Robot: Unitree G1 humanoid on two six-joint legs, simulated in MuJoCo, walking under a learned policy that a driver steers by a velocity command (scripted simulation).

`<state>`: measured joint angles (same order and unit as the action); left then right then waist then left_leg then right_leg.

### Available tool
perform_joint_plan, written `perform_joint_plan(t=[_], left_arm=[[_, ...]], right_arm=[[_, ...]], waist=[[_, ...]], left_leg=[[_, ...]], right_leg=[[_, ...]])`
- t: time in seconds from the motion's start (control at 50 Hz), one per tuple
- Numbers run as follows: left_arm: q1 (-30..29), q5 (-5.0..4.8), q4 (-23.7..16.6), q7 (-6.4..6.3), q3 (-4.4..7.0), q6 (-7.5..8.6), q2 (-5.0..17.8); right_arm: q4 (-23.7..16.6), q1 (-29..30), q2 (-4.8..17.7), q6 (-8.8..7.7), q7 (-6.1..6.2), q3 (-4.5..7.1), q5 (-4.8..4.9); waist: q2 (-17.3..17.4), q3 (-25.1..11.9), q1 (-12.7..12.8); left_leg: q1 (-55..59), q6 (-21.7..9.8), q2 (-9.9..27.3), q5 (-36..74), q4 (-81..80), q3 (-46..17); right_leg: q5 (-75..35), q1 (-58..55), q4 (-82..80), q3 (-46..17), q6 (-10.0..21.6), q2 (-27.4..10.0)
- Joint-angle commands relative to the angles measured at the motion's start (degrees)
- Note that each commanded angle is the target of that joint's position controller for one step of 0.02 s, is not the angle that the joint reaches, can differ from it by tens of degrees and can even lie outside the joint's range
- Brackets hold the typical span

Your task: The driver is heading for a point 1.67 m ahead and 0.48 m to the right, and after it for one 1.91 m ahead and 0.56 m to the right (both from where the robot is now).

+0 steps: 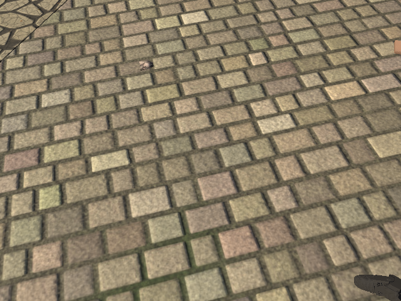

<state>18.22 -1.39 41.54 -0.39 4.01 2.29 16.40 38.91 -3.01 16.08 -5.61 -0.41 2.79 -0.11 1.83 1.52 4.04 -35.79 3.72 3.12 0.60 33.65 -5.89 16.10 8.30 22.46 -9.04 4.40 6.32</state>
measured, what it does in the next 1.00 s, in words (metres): walks ahead, turning right: left foot, then right foot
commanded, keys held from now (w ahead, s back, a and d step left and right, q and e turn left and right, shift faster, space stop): e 0.78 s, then no key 0.22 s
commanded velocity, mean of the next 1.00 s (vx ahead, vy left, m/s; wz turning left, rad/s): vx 0.11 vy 0.00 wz -0.55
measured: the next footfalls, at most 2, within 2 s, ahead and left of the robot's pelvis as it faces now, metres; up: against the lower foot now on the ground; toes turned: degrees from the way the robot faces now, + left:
left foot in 0.10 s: +0.24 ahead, +0.14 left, +0.00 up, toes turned -7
right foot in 0.56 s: +0.18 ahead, -0.12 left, +0.00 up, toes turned -23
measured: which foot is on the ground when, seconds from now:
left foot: up 0.00-0.08, down 0.10-0.56, up 0.58-0.96, down 0.98-1.00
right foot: down 0.00-0.10, up 0.12-0.54, down 0.56-0.98, up 1.00-1.00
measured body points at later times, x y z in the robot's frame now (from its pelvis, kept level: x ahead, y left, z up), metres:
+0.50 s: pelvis +0.15 +0.03 +0.00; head +0.18 +0.00 +0.44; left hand +0.40 +0.23 -0.09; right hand +0.19 -0.29 -0.11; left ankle +0.20 +0.14 -0.74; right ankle +0.15 -0.11 -0.72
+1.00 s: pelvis +0.17 +0.02 -0.01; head +0.20 +0.01 +0.44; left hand +0.48 +0.15 -0.09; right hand +0.15 -0.30 -0.11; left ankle +0.25 +0.12 -0.75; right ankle +0.14 -0.10 -0.74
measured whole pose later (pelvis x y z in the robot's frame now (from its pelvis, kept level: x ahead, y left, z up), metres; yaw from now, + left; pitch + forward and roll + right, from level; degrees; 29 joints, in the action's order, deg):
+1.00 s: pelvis +0.17 +0.02 -0.01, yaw -33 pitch +1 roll +1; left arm 8.2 0.2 34.0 -1.0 3.4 -2.4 17.3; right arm 42.7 -7.6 16.3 0.0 -0.6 3.5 -0.8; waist -1.3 1.4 0.0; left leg -16.3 0.4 -0.7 -15.8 30.5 -1.1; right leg 15.2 20.6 34.2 -9.0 0.7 4.5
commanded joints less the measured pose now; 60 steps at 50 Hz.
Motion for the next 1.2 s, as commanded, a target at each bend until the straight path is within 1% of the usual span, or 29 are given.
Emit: perform_joint_plan(t=[0.02,0.08,0.1,0.12,0.14,0.16,0.18,0.24,0.28,0.36,0.46,0.52,0.54,0.56,0.58,0.6,0.62,0.66,0.72,0.8,0.9,0.96,0.98,1.0,1.02,1.04,1.1,1.16,1.2], left_arm=[[1.77,-0.11,-2.60,-0.75,2.61,-0.32,9.13],[-1.72,0.09,-4.64,-1.17,2.24,-1.00,7.21],[-2.43,1.03,-6.74,-1.20,1.12,-0.77,4.07],[9.64,0.83,-6.66,-0.95,0.13,-0.41,0.87],[11.81,0.05,-5.33,-0.78,1.06,-0.63,7.52],[5.03,-0.29,-5.70,-0.96,2.11,-1.48,10.56],[0.61,0.00,-6.63,-1.28,2.39,-2.45,10.76],[-0.02,-0.11,-7.63,-1.42,2.13,-4.75,6.95],[-0.68,0.16,-8.36,-1.49,1.60,-5.01,4.86],[-4.00,0.62,-9.56,-0.64,1.42,-5.21,4.93],[-8.56,0.57,-11.80,0.83,1.96,-5.86,6.10],[-7.04,0.60,-11.82,1.50,2.56,-5.82,6.08],[-5.24,0.82,-11.24,1.14,3.27,-5.69,7.52],[-2.59,0.88,-11.31,0.17,4.81,-5.41,12.80],[-3.02,2.00,-13.10,-0.41,5.39,-5.03,18.21],[-0.75,2.85,-12.61,0.09,4.76,-3.70,15.27],[-2.37,2.69,-11.96,0.20,4.09,-2.68,13.99],[-7.88,0.87,-12.34,-0.34,3.24,-2.48,11.15],[-10.14,1.41,-12.98,-1.12,2.74,-3.25,10.77],[-9.51,1.12,-12.62,-1.58,3.09,-3.78,11.43],[-9.35,1.48,-11.78,-0.73,2.36,-4.25,10.31],[-10.34,0.93,-11.15,-0.71,1.30,-4.27,8.11],[-8.34,1.73,-10.84,-0.81,0.65,-3.95,6.03],[-4.77,2.28,-10.78,-0.64,0.38,-3.45,4.70],[-7.18,2.63,-11.04,-0.96,0.93,-3.13,6.99],[-9.08,2.14,-10.78,-1.18,1.72,-3.19,9.11],[-9.60,1.94,-9.59,-1.25,1.54,-4.11,6.62],[-7.84,1.33,-7.43,-0.73,0.37,-3.92,2.77],[-7.77,1.74,-6.57,-0.53,0.43,-3.95,3.80]], right_arm=[[-5.06,4.61,6.22,-1.65,-0.62,1.87,0.08],[-3.51,-3.71,8.36,-2.60,-0.35,3.17,-0.96],[-3.41,-10.45,12.05,-2.63,0.18,3.96,-2.23],[-2.61,-13.39,14.30,-1.46,0.15,4.25,-2.90],[-2.61,-13.35,11.44,-0.41,-0.06,3.96,-0.81],[-3.94,-10.99,7.29,0.39,0.46,2.85,-0.62],[-4.05,-8.04,5.66,1.28,0.76,2.08,-0.85],[-3.05,-3.56,6.10,2.25,1.04,1.99,-1.45],[-2.19,-3.07,7.41,2.21,1.21,2.57,-1.50],[-1.30,-1.44,9.12,3.31,1.73,3.24,-0.59],[0.14,-1.86,11.05,4.42,1.14,3.88,0.48],[1.08,-1.89,11.47,4.90,0.96,4.10,1.85],[2.21,-4.36,9.98,5.01,0.82,3.80,1.82],[2.43,-6.38,7.14,5.07,0.56,3.03,0.25],[-0.92,-4.81,5.43,4.95,0.64,2.02,-1.93],[-1.39,-0.19,7.92,4.78,0.96,2.84,-1.16],[-1.56,0.31,8.52,4.95,1.03,3.11,0.22],[-0.21,-0.92,9.11,5.27,1.85,3.51,-0.31],[0.35,-2.69,7.73,5.45,1.64,3.28,-0.23],[0.13,-1.43,5.73,5.51,1.27,2.32,0.08],[-0.21,-1.73,6.19,5.47,0.22,2.26,0.58],[0.38,-5.05,5.23,4.67,-0.43,2.07,-0.20],[-0.11,-5.97,7.99,4.48,-0.26,2.43,-1.41],[-0.36,-3.62,11.75,4.63,0.01,2.96,-2.04],[-0.63,-2.14,8.45,4.38,0.09,2.07,-2.47],[-1.25,-0.58,6.79,4.00,0.19,1.46,-2.24],[-0.46,-0.52,7.58,3.64,0.78,1.49,-0.55],[0.30,-1.08,6.56,4.67,0.56,1.08,0.01],[1.19,-3.96,5.65,4.79,0.28,0.71,0.20]], waist=[[-8.22,-2.37,-0.46],[-9.23,-6.97,-5.61],[-2.97,-15.06,-8.19],[14.99,-23.95,-3.42],[13.08,-24.81,-3.99],[7.49,-17.30,-6.25],[3.56,-12.58,-6.08],[6.07,-5.17,-2.98],[7.02,-5.69,-2.93],[5.40,-8.87,-3.54],[6.20,-6.27,-4.91],[5.52,-6.08,-3.34],[3.34,-6.48,-3.09],[-7.83,-7.51,-3.37],[-21.26,-7.14,-4.10],[-14.01,-11.36,0.47],[-11.47,-9.84,-1.00],[-8.15,-7.90,-3.46],[-8.86,-9.23,-5.27],[-9.57,-9.45,-4.05],[-11.43,-8.34,-2.55],[-9.87,-7.18,-5.19],[-4.42,-7.70,-4.11],[7.59,-6.13,0.11],[11.54,-5.71,-1.68],[9.77,-4.21,-2.55],[7.98,-3.91,-3.26],[7.19,-4.91,-2.92],[6.44,-5.76,-3.64]], left_leg=[[8.07,-1.10,-4.13,-0.16,-5.54,1.95],[21.06,-5.13,-2.62,5.10,-10.87,2.26],[35.75,-9.17,8.01,19.38,-7.36,-6.07],[53.72,-20.62,23.80,32.13,-5.66,-26.66],[52.39,-21.75,25.09,18.90,-7.69,-32.93],[46.54,-18.99,20.93,13.45,-9.01,-23.54],[39.61,-16.92,17.62,12.44,-10.09,-16.05],[23.58,-15.53,11.61,11.59,-15.22,-3.92],[23.52,-17.01,12.34,15.19,-16.79,-0.80],[25.37,-17.62,14.49,12.10,-17.66,3.42],[26.04,-15.71,15.56,2.36,-16.87,6.63],[27.27,-12.14,15.00,0.38,-10.86,8.86],[24.84,-9.14,12.86,-2.86,-6.13,10.99],[15.95,-4.10,7.49,-13.00,7.08,16.14],[-1.61,1.03,-1.23,-38.73,23.04,15.62],[-3.36,0.99,-2.13,-40.27,32.82,5.47],[-4.37,0.08,-1.21,-35.86,35.16,3.49],[-4.18,-0.37,-0.01,-28.06,31.78,2.38],[2.09,0.64,-2.21,-22.99,28.59,3.25],[6.31,1.19,-3.31,-21.23,16.20,2.69],[13.72,-0.10,-3.38,-21.79,6.90,3.67],[23.66,-2.90,-2.82,-8.92,-10.28,4.41],[28.26,-5.28,4.06,-2.28,-12.58,-2.02],[28.10,-11.59,12.26,5.94,-13.42,-10.91],[22.23,-17.72,16.86,2.72,-16.13,-16.41],[21.71,-17.88,15.25,0.45,-16.42,-15.24],[25.71,-15.22,12.08,3.53,-14.21,-10.59],[26.35,-13.04,7.49,8.68,-10.77,-4.47],[25.64,-10.17,5.56,4.73,-9.85,-3.16]], right_leg=[[-16.70,1.08,-0.03,-11.82,6.57,-12.36],[-23.39,0.97,12.63,-12.13,1.65,-8.40],[-12.49,8.02,27.49,-7.90,-1.26,-4.82],[26.88,24.67,45.02,-2.36,-4.98,2.69],[23.73,30.18,53.38,-2.47,-6.37,-2.58],[18.88,32.95,55.90,-0.70,-7.66,-4.49],[15.33,32.74,54.61,1.54,-8.38,-6.12],[11.04,25.53,47.20,5.09,-8.80,-8.58],[8.91,24.48,42.04,6.58,-9.04,-8.87],[1.23,20.43,32.14,7.36,-8.34,-10.48],[0.49,15.77,21.20,10.39,-5.89,-9.70],[-4.03,9.60,8.52,12.97,-3.03,-7.56],[-9.24,4.08,3.65,11.80,-1.28,-6.64],[-26.89,-4.87,-0.47,-0.18,2.39,-14.67],[-40.03,-10.44,-0.27,-20.12,13.97,-27.93],[-39.24,-8.72,-1.11,-20.49,17.73,-28.45],[-36.65,-7.66,-1.04,-15.24,15.12,-25.36],[-31.44,-4.70,-0.64,-10.16,9.78,-20.83],[-32.97,-0.39,-0.77,-7.78,9.28,-17.95],[-26.50,-0.16,0.15,-9.44,9.00,-17.10],[-21.21,3.01,1.49,-13.26,8.63,-17.23],[-14.33,6.69,3.95,-12.98,4.39,-13.79],[-6.05,10.17,8.51,-10.00,0.76,-10.25],[6.87,15.22,14.27,-1.24,-2.89,-2.57],[13.50,13.25,18.02,1.09,-5.30,-3.78],[13.22,12.52,21.60,1.08,-6.25,-5.12],[12.19,14.22,23.13,1.70,-8.15,-6.98],[3.83,7.31,9.46,6.09,-8.33,-6.30],[-8.81,0.73,0.41,5.61,-7.24,-6.55]])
